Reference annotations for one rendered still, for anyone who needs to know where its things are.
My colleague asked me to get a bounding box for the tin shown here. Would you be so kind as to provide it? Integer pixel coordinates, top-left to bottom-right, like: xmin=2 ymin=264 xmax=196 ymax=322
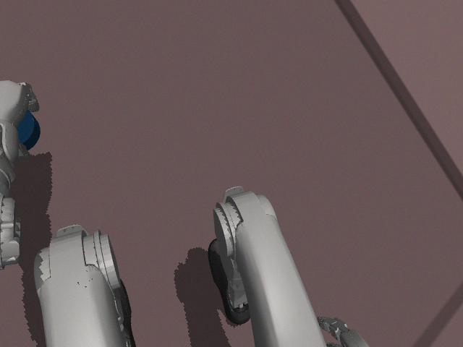
xmin=17 ymin=110 xmax=41 ymax=150

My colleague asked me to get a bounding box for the left robot foot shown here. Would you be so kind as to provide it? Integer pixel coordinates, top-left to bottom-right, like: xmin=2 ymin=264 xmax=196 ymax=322
xmin=118 ymin=279 xmax=136 ymax=347

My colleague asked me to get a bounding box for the left robot arm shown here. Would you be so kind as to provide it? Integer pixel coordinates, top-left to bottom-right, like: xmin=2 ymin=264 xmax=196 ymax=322
xmin=0 ymin=119 xmax=22 ymax=270

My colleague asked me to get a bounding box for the right robot foot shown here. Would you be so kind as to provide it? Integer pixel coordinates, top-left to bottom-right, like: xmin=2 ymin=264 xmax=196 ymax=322
xmin=208 ymin=239 xmax=250 ymax=325

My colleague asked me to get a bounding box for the left robot hand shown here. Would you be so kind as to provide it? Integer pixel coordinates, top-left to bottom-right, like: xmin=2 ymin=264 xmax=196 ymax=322
xmin=0 ymin=80 xmax=40 ymax=160

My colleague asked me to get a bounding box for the right robot hand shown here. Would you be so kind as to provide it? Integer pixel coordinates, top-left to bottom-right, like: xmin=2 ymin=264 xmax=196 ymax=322
xmin=317 ymin=317 xmax=369 ymax=347

